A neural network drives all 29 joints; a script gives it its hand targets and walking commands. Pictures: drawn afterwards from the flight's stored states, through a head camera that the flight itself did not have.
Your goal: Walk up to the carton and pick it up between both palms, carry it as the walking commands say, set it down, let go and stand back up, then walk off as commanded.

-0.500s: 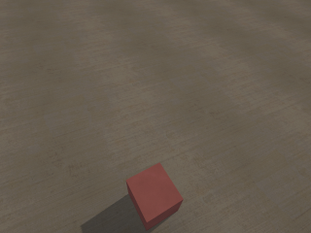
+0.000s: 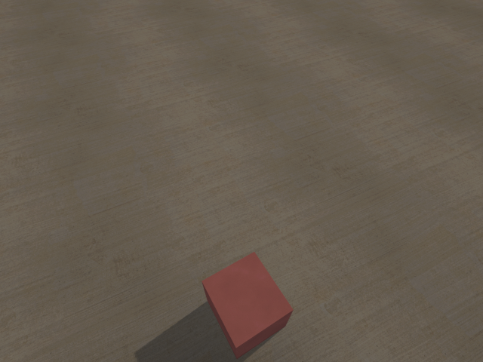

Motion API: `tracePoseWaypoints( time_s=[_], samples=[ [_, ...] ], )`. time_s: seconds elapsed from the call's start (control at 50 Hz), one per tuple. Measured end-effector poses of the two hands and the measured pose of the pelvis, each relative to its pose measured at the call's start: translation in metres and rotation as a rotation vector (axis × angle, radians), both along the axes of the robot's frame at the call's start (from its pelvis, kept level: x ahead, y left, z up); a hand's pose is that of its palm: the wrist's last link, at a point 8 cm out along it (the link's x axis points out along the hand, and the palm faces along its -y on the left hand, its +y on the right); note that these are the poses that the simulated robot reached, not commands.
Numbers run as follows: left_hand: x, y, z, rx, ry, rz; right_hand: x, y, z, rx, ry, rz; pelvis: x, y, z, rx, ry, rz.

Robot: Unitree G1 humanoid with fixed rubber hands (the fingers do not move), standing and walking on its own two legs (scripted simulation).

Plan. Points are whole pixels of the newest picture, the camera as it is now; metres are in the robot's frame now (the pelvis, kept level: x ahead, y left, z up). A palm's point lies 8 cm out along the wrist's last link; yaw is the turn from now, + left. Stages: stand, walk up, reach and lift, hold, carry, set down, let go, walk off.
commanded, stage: walk up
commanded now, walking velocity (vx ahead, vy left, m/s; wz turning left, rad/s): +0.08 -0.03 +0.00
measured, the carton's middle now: (245, 304) +0.39 -0.01 -0.65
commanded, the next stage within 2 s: none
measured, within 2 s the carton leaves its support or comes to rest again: neither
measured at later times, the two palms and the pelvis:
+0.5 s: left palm out of the picture -0.02 +0.22 -0.13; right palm out of the picture -0.03 -0.18 -0.14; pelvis +0.00 +0.02 +0.02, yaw -1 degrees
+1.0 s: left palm out of the picture +0.07 +0.20 -0.13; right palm out of the picture -0.05 -0.34 -0.11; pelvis -0.02 -0.06 +0.00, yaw +10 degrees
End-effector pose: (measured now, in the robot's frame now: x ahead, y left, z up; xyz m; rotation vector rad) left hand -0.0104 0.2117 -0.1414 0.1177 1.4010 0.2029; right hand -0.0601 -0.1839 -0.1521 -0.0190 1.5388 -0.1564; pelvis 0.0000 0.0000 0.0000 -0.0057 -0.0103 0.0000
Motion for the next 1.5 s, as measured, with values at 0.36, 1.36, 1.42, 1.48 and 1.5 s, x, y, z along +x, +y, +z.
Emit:
tracePoseWaypoints(
  time_s=[0.36, 1.36, 1.42, 1.48, 1.5],
  samples=[
    [-0.015, -0.005, 0.004, -0.062, 0.071, -0.015, 0.058, -0.013, 0.017, -0.080, -0.106, 0.049, 0.003, 0.012, 0.013, 0.005, -0.002, -0.020],
    [-0.004, -0.185, 0.028, 0.085, -0.185, 0.251, 0.239, -0.263, 0.031, -0.152, -0.357, 0.437, 0.011, -0.208, 0.008, 0.001, 0.058, 0.375],
    [-0.026, -0.202, 0.020, 0.081, -0.156, 0.315, 0.270, -0.243, 0.037, -0.111, -0.412, 0.501, 0.015, -0.221, 0.007, -0.004, 0.044, 0.413],
    [-0.051, -0.222, 0.009, 0.052, -0.098, 0.369, 0.290, -0.219, 0.040, -0.066, -0.462, 0.549, 0.018, -0.228, 0.005, -0.006, 0.028, 0.433],
    [-0.059, -0.227, 0.005, 0.042, -0.078, 0.384, 0.294, -0.211, 0.040, -0.052, -0.477, 0.561, 0.019, -0.229, 0.003, -0.010, 0.024, 0.443]
  ],
)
